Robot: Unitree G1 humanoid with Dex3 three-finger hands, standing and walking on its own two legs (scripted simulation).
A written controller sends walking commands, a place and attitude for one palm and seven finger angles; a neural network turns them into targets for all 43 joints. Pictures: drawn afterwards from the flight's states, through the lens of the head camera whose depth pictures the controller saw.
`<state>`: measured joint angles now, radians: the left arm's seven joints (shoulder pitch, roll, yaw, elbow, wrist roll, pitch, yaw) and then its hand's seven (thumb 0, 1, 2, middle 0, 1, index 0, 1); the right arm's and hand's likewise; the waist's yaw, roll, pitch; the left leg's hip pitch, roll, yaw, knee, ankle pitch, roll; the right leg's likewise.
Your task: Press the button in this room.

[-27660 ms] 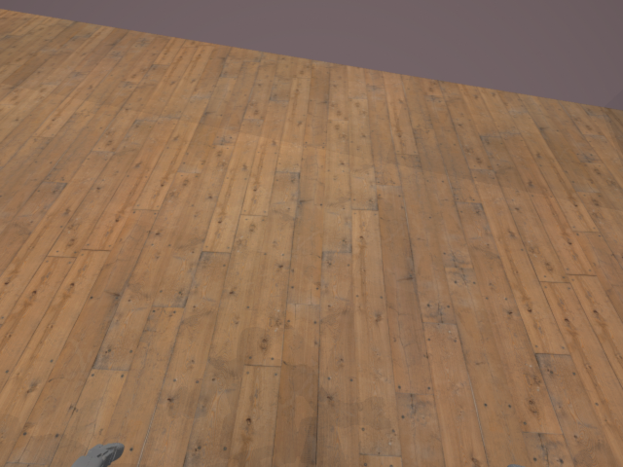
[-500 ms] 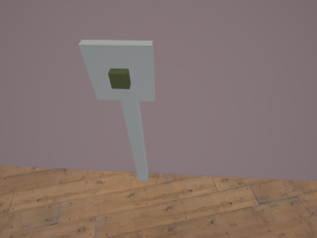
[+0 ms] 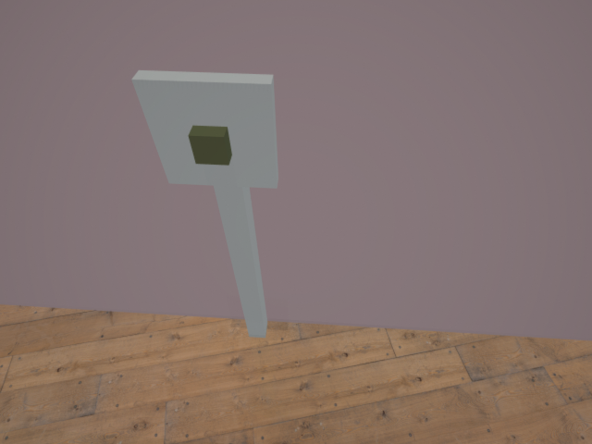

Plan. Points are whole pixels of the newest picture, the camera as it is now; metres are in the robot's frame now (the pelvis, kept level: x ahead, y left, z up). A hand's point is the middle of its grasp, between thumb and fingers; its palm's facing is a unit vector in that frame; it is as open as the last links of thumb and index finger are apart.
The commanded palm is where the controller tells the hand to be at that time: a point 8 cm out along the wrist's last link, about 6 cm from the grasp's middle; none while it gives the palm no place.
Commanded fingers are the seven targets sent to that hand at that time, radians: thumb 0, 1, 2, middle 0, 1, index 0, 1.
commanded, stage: come to a stop and stand still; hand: left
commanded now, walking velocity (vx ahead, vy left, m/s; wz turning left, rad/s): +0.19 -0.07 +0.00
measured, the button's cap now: (211, 144) +0.55 +0.18 +0.11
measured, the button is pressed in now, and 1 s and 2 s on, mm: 0 0 0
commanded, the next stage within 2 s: look again from close up in 1.02 s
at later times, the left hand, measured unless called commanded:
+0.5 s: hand out of the picture +0.05 +0.18 -0.18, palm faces +0.04 -0.97 -0.24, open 7.3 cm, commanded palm none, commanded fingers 0.00 0.90 0.90 -0.20 -0.30 -0.20 -0.30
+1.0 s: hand out of the picture -0.01 +0.23 -0.17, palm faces +0.00 -0.97 -0.23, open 7.3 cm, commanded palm none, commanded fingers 0.00 0.90 0.90 -0.20 -0.30 -0.20 -0.30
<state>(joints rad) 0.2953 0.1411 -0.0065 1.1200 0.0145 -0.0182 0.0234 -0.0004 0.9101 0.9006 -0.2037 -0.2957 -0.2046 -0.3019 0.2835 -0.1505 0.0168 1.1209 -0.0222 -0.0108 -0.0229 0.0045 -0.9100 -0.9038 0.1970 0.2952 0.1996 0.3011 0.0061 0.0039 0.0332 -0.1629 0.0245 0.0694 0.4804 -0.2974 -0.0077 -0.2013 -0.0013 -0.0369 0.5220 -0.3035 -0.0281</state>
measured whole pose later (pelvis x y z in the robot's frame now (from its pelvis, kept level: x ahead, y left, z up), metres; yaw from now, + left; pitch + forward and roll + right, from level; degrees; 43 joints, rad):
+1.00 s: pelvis -0.02 +0.04 +0.00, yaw +0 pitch +0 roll +0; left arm 0.29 0.20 -0.01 1.04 0.02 0.00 0.02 0.00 0.91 0.90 -0.20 -0.30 -0.20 -0.30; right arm 0.26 -0.19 0.01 1.01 -0.03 0.00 -0.01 0.00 -0.92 -0.90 0.20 0.30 0.20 0.30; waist 0.01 0.00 0.03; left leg -0.25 -0.03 0.07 0.49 -0.24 0.05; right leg -0.24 -0.04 -0.01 0.51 -0.26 0.02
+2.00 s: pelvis -0.01 -0.01 -0.05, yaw +1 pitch +10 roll +1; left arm 0.39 0.19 0.18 0.16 -0.26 -0.54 -0.35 0.00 0.91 0.90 -0.42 -0.53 -0.42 -0.54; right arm 0.14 -0.25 -0.07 0.59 0.01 -0.25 -0.01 0.01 -0.91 -0.90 0.20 0.30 0.20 0.30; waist 0.00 -0.03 -0.13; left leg -0.66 0.02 0.03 0.92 -0.43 -0.02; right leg -0.65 -0.01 -0.05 0.96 -0.48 -0.04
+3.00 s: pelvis -0.01 +0.03 -0.03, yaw +2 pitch +4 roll -2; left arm 0.36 0.28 0.21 -0.16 -0.29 -0.14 -0.29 0.01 0.90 0.90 -1.30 -1.49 -1.30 -1.50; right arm 0.23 -0.22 0.07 0.52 0.04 -0.25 -0.05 0.01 -0.90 -0.90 0.20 0.30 0.20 0.30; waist 0.03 0.03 -0.08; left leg -0.50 0.01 -0.01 0.83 -0.40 0.03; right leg -0.42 -0.01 -0.09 0.76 -0.40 0.01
